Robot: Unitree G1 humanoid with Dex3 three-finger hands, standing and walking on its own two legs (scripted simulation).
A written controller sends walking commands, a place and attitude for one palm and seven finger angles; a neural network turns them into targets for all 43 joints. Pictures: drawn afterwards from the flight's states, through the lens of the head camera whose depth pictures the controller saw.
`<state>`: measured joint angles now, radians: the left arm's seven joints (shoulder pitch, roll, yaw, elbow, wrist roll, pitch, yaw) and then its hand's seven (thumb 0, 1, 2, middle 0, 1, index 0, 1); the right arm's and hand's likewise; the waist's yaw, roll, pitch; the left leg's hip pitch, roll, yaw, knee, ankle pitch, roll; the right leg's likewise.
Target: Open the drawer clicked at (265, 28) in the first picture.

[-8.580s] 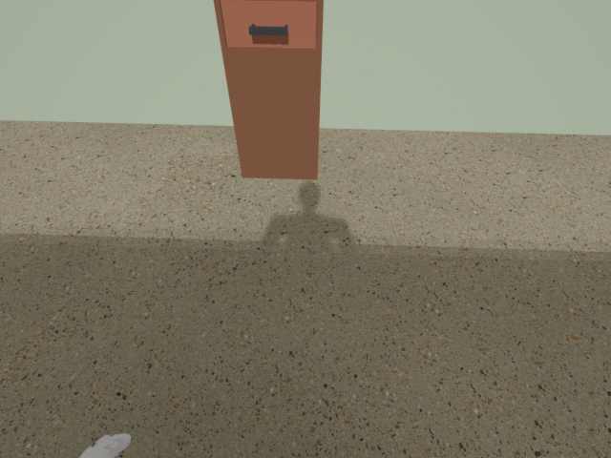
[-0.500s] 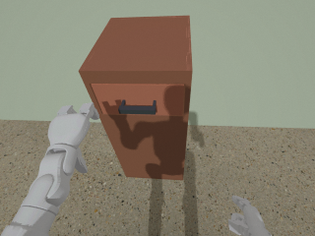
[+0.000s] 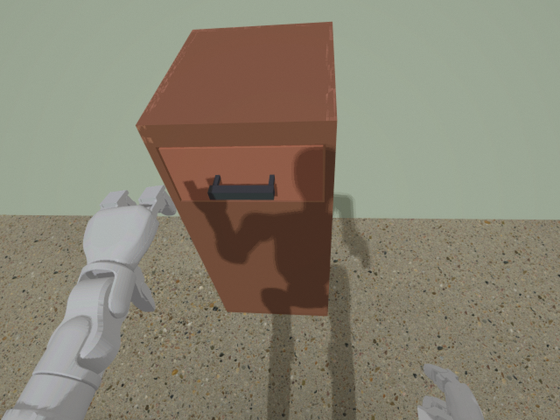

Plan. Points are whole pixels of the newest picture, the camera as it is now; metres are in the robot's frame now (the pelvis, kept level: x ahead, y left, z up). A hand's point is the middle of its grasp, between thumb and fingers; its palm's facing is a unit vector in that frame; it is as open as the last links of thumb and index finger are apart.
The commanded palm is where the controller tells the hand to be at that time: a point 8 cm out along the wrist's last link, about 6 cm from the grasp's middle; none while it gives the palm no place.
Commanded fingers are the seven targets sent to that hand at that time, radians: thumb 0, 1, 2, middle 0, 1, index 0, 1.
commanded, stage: move the hooked fingers above the handle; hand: left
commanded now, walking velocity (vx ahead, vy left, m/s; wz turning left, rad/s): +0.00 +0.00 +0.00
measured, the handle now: (242, 185) +0.56 +0.17 -0.04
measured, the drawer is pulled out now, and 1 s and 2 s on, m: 0.00 0.00 0.00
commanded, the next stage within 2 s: none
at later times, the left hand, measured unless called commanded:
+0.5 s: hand (184, 230) +0.37 +0.21 +0.06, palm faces -0.02 -0.04 -1.00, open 13.8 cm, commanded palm +0.35 +0.21 +0.11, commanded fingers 0.00 -0.50 0.30 -0.30 -1.20 -0.30 -1.20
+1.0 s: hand (213, 211) +0.43 +0.18 +0.03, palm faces -0.05 -0.04 -1.00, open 13.8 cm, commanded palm +0.42 +0.19 +0.09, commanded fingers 0.00 -0.50 0.30 -0.30 -1.20 -0.30 -1.20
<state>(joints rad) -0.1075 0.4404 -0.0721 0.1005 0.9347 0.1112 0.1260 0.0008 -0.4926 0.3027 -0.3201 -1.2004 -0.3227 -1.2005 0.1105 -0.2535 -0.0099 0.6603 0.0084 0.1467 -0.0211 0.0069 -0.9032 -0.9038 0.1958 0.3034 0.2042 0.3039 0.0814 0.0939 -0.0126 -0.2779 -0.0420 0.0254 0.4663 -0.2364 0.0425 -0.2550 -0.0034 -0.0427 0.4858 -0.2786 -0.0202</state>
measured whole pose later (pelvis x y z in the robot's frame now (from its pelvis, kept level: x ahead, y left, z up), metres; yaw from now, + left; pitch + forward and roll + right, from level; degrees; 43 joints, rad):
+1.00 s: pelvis +0.00 -0.01 -0.01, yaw -1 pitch +10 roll +0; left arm -0.60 0.36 -0.15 0.77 1.02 0.04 0.22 0.00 -0.49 0.30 -0.32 -1.20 -0.32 -1.20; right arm 0.24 -0.25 -0.05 0.70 0.02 0.12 -0.04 0.00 -0.90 -0.90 0.20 0.30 0.21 0.30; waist -0.02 0.06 -0.08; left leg -0.45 -0.03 0.04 0.57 -0.28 0.04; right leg -0.43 0.01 -0.03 0.58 -0.32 -0.03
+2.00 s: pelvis +0.01 +0.00 -0.02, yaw -1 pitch +17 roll -1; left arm -0.85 0.36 -0.10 1.04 1.08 0.02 0.38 0.00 -0.49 0.30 -0.32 -1.20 -0.33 -1.20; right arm 0.31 -0.26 -0.06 0.73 -0.02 0.10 -0.02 0.00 -0.90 -0.90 0.20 0.30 0.21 0.30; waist -0.10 0.06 -0.12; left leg -0.65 -0.02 0.04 0.69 -0.33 0.04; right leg -0.61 0.02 -0.03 0.67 -0.35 -0.02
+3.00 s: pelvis +0.01 +0.00 -0.02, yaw -3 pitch +17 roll +0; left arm -0.92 0.36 -0.09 1.12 1.05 0.21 0.38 0.00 -0.49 0.30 -0.32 -1.20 -0.35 -1.25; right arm 0.27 -0.25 -0.03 0.72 0.00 0.14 -0.03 0.00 -0.90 -0.90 0.20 0.30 0.20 0.30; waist -0.10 0.08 -0.12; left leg -0.65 -0.01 0.06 0.66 -0.32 0.04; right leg -0.63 0.03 -0.01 0.66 -0.33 -0.02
